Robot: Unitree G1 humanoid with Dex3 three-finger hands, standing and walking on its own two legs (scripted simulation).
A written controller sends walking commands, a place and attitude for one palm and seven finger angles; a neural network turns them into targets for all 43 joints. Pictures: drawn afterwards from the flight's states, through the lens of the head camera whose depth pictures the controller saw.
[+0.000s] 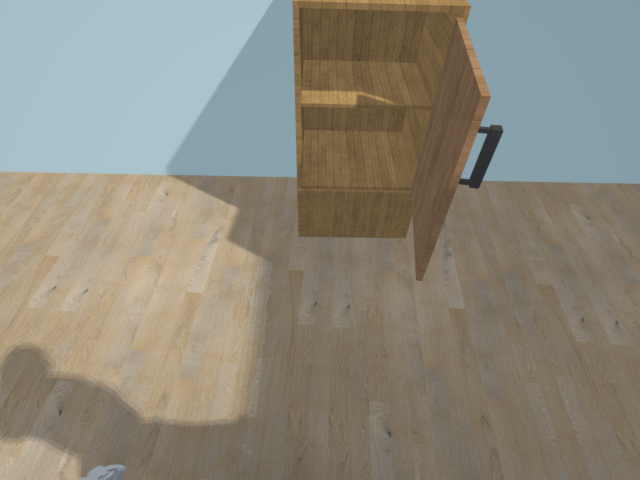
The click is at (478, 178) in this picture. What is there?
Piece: cupboard door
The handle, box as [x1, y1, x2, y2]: [458, 125, 502, 188]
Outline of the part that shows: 500,125 479,127 478,132 486,133 486,138 470,178 460,178 458,183 468,184 469,187 478,188 501,135 502,128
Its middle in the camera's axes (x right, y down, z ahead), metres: +0.35 -0.18 +0.88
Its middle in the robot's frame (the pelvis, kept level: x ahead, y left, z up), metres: +0.80 -0.31 -0.04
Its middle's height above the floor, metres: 0.72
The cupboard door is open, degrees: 83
